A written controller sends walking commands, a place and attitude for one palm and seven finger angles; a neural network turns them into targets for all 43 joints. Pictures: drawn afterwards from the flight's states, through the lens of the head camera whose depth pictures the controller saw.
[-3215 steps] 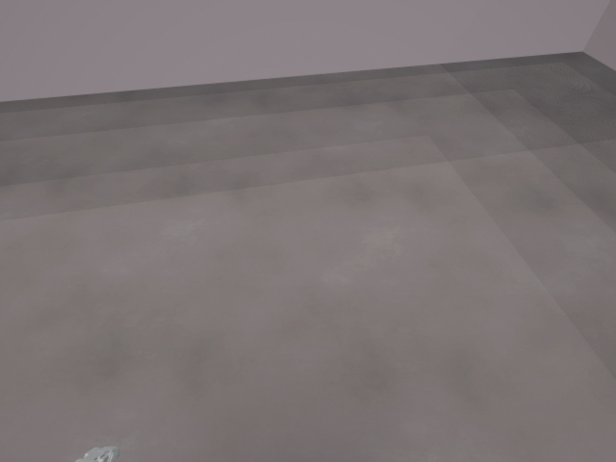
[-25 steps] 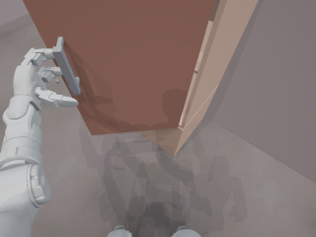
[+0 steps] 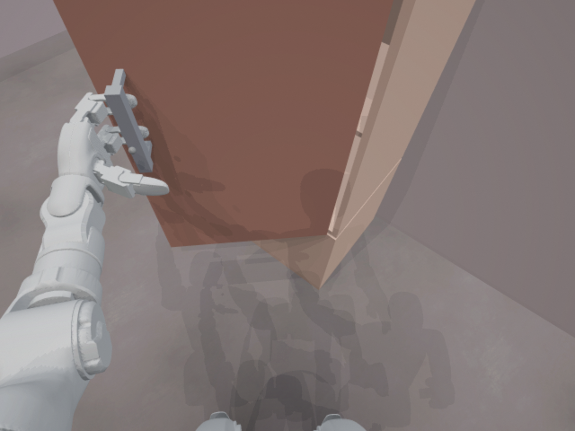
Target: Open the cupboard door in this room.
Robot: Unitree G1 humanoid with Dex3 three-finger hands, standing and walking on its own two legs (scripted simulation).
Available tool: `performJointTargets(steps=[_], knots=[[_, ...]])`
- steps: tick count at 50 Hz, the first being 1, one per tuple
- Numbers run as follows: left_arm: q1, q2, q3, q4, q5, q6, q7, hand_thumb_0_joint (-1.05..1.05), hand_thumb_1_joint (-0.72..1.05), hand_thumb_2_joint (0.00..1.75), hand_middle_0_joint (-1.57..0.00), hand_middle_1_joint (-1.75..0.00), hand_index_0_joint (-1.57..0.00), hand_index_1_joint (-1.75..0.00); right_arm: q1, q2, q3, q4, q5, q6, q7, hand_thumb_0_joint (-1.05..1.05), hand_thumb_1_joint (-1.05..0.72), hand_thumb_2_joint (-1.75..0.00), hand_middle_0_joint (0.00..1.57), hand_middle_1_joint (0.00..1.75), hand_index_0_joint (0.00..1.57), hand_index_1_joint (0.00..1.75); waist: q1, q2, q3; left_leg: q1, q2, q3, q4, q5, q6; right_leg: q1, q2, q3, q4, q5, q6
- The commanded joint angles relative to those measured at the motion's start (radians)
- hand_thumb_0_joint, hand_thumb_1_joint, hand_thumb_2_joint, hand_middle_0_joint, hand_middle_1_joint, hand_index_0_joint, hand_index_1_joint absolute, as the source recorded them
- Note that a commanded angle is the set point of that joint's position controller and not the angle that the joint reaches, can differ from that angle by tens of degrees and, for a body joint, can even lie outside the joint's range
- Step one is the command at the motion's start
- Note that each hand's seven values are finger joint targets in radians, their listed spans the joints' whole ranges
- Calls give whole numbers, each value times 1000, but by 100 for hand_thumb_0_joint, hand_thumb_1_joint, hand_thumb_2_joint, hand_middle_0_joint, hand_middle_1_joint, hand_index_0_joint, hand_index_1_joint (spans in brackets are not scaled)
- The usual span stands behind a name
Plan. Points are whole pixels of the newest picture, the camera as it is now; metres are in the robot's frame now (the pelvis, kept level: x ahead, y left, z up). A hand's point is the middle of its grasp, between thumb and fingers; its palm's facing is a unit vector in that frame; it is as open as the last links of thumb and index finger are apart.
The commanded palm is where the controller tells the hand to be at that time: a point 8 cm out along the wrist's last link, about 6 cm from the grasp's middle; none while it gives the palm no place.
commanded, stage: slide the fingers in behind the handle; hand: left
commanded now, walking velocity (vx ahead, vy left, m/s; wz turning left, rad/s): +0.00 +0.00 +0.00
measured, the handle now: (133, 124) +0.54 +0.21 +0.10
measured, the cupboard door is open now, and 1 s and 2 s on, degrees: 45 44 69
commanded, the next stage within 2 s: close the thumb around the handle in 0.44 s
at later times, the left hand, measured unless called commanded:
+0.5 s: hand (138, 146) +0.49 +0.19 +0.10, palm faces +0.07 -1.00 -0.01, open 14.0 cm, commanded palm +0.46 +0.24 +0.10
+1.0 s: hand (137, 146) +0.49 +0.19 +0.10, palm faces +0.08 -1.00 +0.00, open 8.3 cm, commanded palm +0.46 +0.25 +0.10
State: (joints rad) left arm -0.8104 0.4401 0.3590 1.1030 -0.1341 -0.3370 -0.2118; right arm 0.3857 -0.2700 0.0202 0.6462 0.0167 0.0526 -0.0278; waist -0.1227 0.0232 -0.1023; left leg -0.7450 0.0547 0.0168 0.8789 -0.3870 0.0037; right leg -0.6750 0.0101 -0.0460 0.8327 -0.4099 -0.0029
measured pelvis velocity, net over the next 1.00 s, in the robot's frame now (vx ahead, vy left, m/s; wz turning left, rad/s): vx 0.01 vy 0.00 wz -0.01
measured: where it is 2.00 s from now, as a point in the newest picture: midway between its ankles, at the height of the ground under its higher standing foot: outside the picture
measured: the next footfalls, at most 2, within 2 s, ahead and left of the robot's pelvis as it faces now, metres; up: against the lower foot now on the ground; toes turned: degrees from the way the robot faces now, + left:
none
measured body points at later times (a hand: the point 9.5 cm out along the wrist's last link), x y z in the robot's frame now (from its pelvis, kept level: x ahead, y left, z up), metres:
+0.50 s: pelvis +0.00 +0.00 +0.00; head +0.09 +0.00 +0.44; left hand +0.48 +0.24 +0.11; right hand +0.00 -0.27 -0.12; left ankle +0.02 +0.12 -0.70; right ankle -0.01 -0.12 -0.70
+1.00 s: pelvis +0.01 +0.00 +0.00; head +0.09 +0.00 +0.44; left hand +0.48 +0.25 +0.10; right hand +0.03 -0.27 -0.12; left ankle +0.02 +0.12 -0.70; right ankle -0.01 -0.12 -0.70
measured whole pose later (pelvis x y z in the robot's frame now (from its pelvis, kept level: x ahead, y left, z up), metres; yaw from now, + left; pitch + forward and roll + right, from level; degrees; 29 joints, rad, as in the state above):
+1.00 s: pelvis +0.01 +0.00 +0.00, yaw -1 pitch +15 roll -2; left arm -0.80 0.45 0.38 1.11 -0.12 -0.34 -0.19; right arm 0.38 -0.26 0.02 0.64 0.01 0.06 -0.03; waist -0.13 0.03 -0.11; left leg -0.74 0.06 0.02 0.87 -0.40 0.00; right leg -0.68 0.02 -0.04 0.83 -0.42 0.00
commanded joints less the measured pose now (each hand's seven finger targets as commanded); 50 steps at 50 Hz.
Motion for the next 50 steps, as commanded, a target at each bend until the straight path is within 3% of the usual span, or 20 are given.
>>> performJointTargets(steps=[1, 2, 5, 8, 10, 12, 14, 15, 17, 19, 22, 24, 27, 31, 35, 36, 40, 44, 48, 50], knots=[[-488, 226, 22, -237, 1, -84, 23, 0, -50, 30, -30, -120, -30, -120, 107, -158, -63, -70, -3, -31, -9, 0, -90, -90, 20, 30, 20, 30, -15, 71, -385, 325, -36, -44, -82, 285, 26, 66, 37, 15, -97, 307, -8], [-489, 207, 7, -231, 4, -86, 27, 0, -50, 30, -30, -120, -30, -120, 103, -154, -62, -69, -2, -32, -8, 0, -90, -90, 20, 30, 20, 30, -17, 97, -376, 333, -36, -42, -80, 285, 24, 51, 37, 16, -98, 303, -10], [-491, 254, 46, -224, 11, -95, 41, 0, -50, 30, -30, -120, -30, -120, 116, -160, -63, -65, -6, -32, -7, 0, -90, -90, 20, 30, 20, 30, -9, 79, -389, 324, -35, -47, -77, 291, 24, 66, 39, 14, -90, 304, -12], [-464, 237, 40, -195, 12, -86, 45, 0, -50, 30, -30, -120, -30, -120, 110, -157, -61, -72, -4, -32, -6, 0, -90, -90, 20, 30, 20, 30, -6, 56, -383, 299, -38, -37, -81, 269, 26, 81, 38, 19, -97, 306, -7], [-468, 274, 63, -169, 13, -79, 46, 0, -50, 30, -30, -120, -30, -120, 116, -162, -57, -72, -4, -30, -10, 0, -90, -90, 20, 30, 20, 30, -11, 26, -346, 252, -41, -32, -85, 243, 32, 97, 37, 25, -105, 300, -5], [-472, 310, 80, -174, 22, -77, 44, 0, -50, 30, -30, -120, -30, -120, 115, -164, -58, -76, -2, -28, -14, 0, -90, -90, 20, 30, 20, 30, -8, 37, -371, 246, -40, -26, -86, 244, 32, 116, 34, 32, -103, 313, -4], [-468, 293, 68, -200, 20, -85, 37, 0, -50, 30, -30, -120, -30, -120, 118, -159, -59, -82, -2, -29, -13, 0, -90, -90, 20, 30, 20, 30, -3, 51, -393, 262, -41, -25, -85, 265, 30, 126, 35, 31, -100, 332, -5], [-464, 264, 53, -193, 14, -88, 33, 0, -50, 30, -30, -120, -30, -120, 121, -157, -59, -81, -4, -30, -12, 0, -90, -90, 20, 30, 20, 30, -15, 37, -386, 269, -41, -25, -81, 270, 34, 117, 39, 29, -101, 335, -4], [-483, 274, 52, -173, 8, -85, 24, 0, -50, 30, -30, -120, -30, -120, 122, -163, -60, -72, 0, -29, -14, 0, -90, -90, 20, 30, 20, 30, -26, 32, -357, 250, -38, -26, -84, 239, 33, 99, 37, 31, -109, 309, -1], [-476, 253, 38, -170, 2, -80, 13, 0, -50, 30, -30, -120, -30, -120, 125, -161, -62, -72, 1, -30, -14, 0, -90, -90, 20, 30, 20, 30, -23, 44, -364, 258, -40, -23, -86, 235, 33, 101, 37, 32, -114, 306, -2], [-480, 284, 57, -159, 2, -75, 7, 0, -50, 30, -30, -120, -30, -120, 132, -164, -63, -65, 0, -29, -18, 0, -90, -90, 20, 30, 20, 30, -26, 42, -375, 255, -39, -23, -77, 251, 35, 101, 36, 35, -110, 322, -1], [-507, 269, 39, -165, 5, -73, 6, 0, -50, 30, -30, -120, -30, -120, 133, -163, -60, -62, -1, -30, -18, 0, -90, -90, 20, 30, 20, 30, -33, 56, -358, 259, -38, -29, -80, 246, 34, 82, 36, 30, -110, 307, -2], [-511, 239, 24, -204, 6, -88, 14, 0, -50, 30, -30, -120, -30, -120, 134, -158, -64, -62, -4, -32, -12, 0, -90, -90, 20, 30, 20, 30, -26, 113, -406, 325, -37, -39, -71, 298, 27, 55, 39, 20, -96, 320, -8], [-507, 220, 16, -223, 2, -92, 26, 0, -28, 40, -32, -122, -32, -122, 136, -161, -69, -56, -5, -31, -7, 0, -90, -90, 20, 30, 20, 30, -30, 92, -422, 350, -33, -42, -64, 340, 28, 54, 43, 17, -92, 350, -7], [-477, 263, 55, -208, 6, -82, 35, 0, -5, 49, -33, -125, -33, -125, 137, -164, -67, -58, -7, -23, -6, 0, -90, -90, 20, 30, 20, 30, -16, 65, -399, 319, -35, -43, -68, 337, 28, 80, 42, 13, -89, 356, -9], [-478, 242, 38, -216, 6, -81, 35, 0, 0, 52, -34, -125, -34, -125, 129, -160, -66, -64, -5, -23, -5, 0, -90, -90, 20, 30, 20, 30, -17, 72, -404, 322, -36, -38, -72, 338, 28, 83, 42, 16, -91, 365, -7], [-425, 269, 71, -229, 6, -84, 36, 0, 23, 61, -35, -128, -35, -128, 127, -159, -66, -75, -7, -19, -5, 0, -90, -90, 20, 30, 20, 30, 0, 69, -412, 320, -38, -29, -67, 370, 28, 115, 42, 17, -85, 404, -10], [-411, 235, 43, -218, 2, -74, 26, 0, 45, 71, -37, -130, -37, -130, 117, -156, -67, -80, -2, -14, -6, 0, -90, -90, 20, 30, 20, 30, -8, 49, -381, 310, -37, -24, -73, 352, 28, 108, 41, 19, -95, 400, -6], [-436, 255, 51, -195, -7, -65, 14, 0, 68, 80, -38, -133, -38, -133, 112, -160, -62, -78, 0, -15, -13, 0, -90, -90, 20, 30, 20, 30, -20, 20, -354, 267, -40, -19, -76, 305, 34, 120, 38, 29, -105, 386, -1], [-476, 261, 50, -222, -6, -78, 12, 0, 79, 85, -39, -134, -39, -134, 116, -159, -62, -76, -4, -18, -15, 0, -90, -90, 20, 30, 20, 30, -25, 42, -367, 281, -41, -24, -71, 310, 36, 113, 38, 30, -100, 383, -4]])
